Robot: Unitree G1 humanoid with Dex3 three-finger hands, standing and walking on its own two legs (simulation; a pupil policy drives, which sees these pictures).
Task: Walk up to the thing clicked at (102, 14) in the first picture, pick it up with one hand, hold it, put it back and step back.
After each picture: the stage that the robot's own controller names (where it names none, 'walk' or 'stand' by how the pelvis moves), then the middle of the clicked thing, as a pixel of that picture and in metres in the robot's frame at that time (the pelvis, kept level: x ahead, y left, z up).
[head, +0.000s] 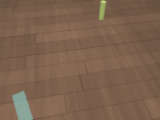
stand; (102, 10) +1.91 -0.30 -0.65
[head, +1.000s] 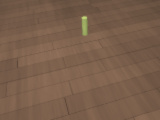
walk; (84, 26) +1.79 +0.06 -0.63
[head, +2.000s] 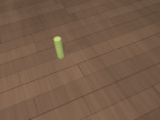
walk; (59, 48) +1.18 +0.29 -0.65
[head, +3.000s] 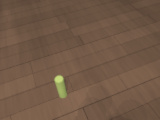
walk; (61, 87) +0.73 +0.22 -0.65
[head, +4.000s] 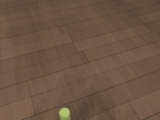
walk; (65, 119) +0.46 +0.12 -0.65
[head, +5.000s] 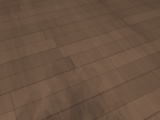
stand; out of the picture +0.36 +0.16 -0.65
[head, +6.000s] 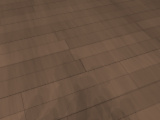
stand; out of the picture +0.33 +0.12 -0.65
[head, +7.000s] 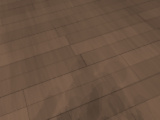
stand; out of the picture +0.35 +0.18 -0.64
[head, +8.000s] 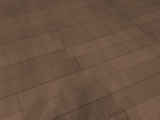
stand; out of the picture +0.34 +0.16 -0.65
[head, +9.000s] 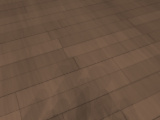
stand; out of the picture +0.36 +0.16 -0.66
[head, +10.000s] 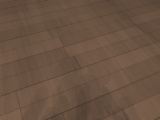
stand; out of the picture +0.35 +0.16 -0.66
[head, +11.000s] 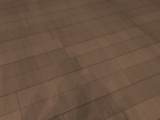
stand; out of the picture +0.34 +0.16 -0.66
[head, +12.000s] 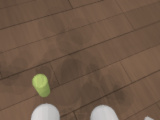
go down; (42, 86) +0.40 +0.17 -0.44
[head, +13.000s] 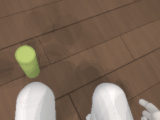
go down; (29, 64) +0.43 +0.20 -0.27
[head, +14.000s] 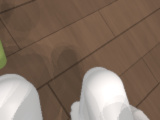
close in; out of the picture +0.41 +0.23 -0.18
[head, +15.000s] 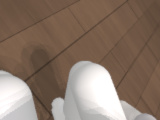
close; out of the picture +0.41 +0.25 -0.16
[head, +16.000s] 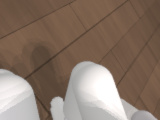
lift; out of the picture +0.40 +0.25 -0.16
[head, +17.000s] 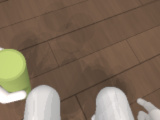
lift; (15, 80) +0.31 +0.21 -0.02
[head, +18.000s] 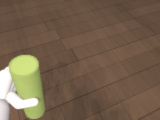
hold; (30, 91) +0.30 +0.16 +0.04
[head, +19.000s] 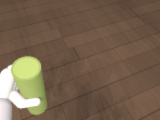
hold; (32, 90) +0.30 +0.15 +0.04
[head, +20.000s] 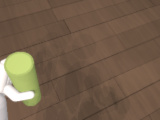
crouch; (26, 83) +0.34 +0.16 -0.03
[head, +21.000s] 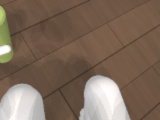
lower; out of the picture +0.46 +0.21 -0.05
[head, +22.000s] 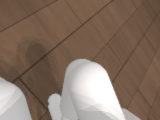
lower; out of the picture +0.43 +0.26 -0.16
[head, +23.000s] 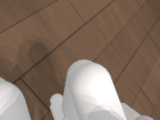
lower; out of the picture +0.42 +0.26 -0.16
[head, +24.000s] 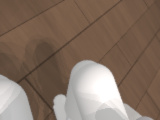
lower; out of the picture +0.41 +0.26 -0.16
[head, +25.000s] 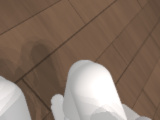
lower; out of the picture +0.41 +0.26 -0.16
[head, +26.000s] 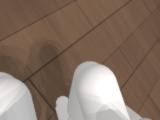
open; out of the picture +0.40 +0.24 -0.16
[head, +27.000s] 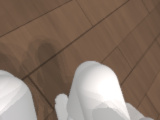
rise; out of the picture +0.38 +0.25 -0.16
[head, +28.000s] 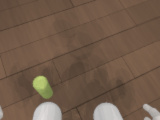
walk; (44, 88) +0.40 +0.18 -0.43
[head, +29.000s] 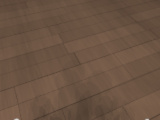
stand; out of the picture +0.35 +0.15 -0.59
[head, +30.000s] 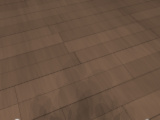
stand; out of the picture +0.35 +0.16 -0.60
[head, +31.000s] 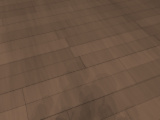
stand; out of the picture +0.37 +0.14 -0.65
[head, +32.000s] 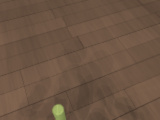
walk; (59, 115) +0.39 +0.14 -0.63
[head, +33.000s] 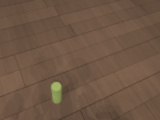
walk; (56, 93) +0.53 +0.12 -0.64
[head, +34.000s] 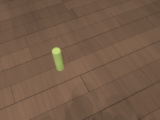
walk; (58, 59) +0.86 +0.23 -0.62
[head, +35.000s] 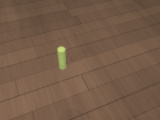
stand; (62, 58) +0.98 +0.16 -0.64
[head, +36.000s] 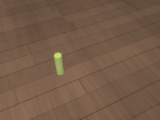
stand; (59, 64) +0.98 +0.20 -0.66
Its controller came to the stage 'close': yes
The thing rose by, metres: 0.67
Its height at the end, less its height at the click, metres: +0.00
